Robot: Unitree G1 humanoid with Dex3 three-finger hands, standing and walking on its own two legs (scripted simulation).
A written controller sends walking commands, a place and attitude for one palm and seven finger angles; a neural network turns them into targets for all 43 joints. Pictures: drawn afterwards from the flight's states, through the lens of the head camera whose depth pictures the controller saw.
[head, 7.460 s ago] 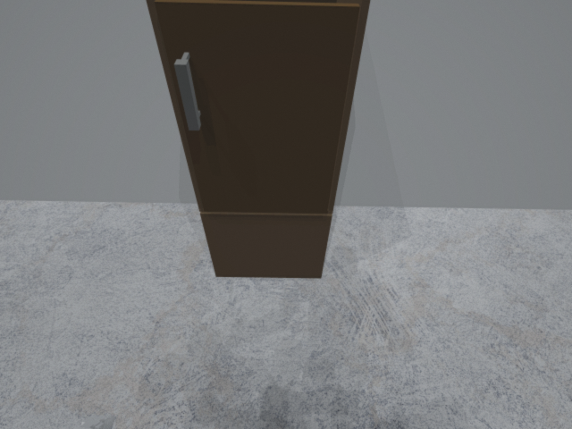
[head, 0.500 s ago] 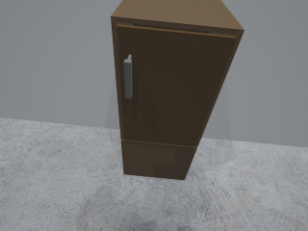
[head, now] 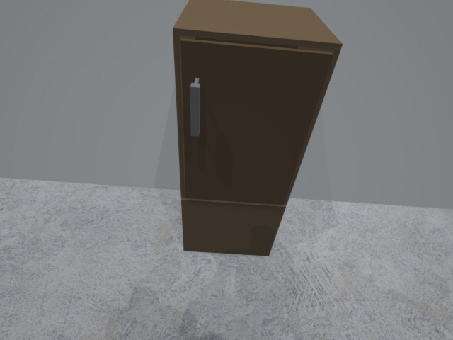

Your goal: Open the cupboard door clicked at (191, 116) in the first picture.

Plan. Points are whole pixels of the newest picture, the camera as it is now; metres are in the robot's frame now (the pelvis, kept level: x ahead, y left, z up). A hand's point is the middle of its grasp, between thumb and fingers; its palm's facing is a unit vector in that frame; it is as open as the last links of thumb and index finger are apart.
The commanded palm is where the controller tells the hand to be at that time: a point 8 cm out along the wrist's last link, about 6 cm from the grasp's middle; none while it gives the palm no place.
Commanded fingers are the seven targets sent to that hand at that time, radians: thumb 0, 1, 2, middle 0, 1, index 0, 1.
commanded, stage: come to a stop and stand still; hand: left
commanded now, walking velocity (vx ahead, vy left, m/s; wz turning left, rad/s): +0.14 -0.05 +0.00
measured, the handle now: (196, 107) +0.70 +0.13 +0.08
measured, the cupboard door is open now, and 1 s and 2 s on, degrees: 0 0 0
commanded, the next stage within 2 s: look again from close up in 0.28 s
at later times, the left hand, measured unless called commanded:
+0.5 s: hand out of the picture -0.04 +0.17 -0.20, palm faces +0.04 -1.00 -0.08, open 7.4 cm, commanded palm none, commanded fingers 0.00 0.90 0.90 -0.20 -0.30 -0.20 -0.30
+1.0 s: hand out of the picture +0.05 +0.20 -0.18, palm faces -0.01 -0.99 -0.14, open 7.3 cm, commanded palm none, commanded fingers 0.00 0.90 0.90 -0.20 -0.30 -0.20 -0.30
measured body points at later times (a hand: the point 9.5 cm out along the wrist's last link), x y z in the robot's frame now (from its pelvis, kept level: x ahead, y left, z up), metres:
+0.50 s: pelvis +0.01 +0.03 -0.01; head +0.02 +0.06 +0.44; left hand -0.04 +0.22 -0.18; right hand +0.01 -0.21 -0.15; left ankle +0.07 +0.12 -0.74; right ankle -0.05 -0.11 -0.73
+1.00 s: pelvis +0.05 +0.04 +0.00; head +0.06 +0.06 +0.45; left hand +0.05 +0.26 -0.17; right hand +0.06 -0.19 -0.15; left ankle +0.07 +0.12 -0.74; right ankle +0.01 -0.09 -0.74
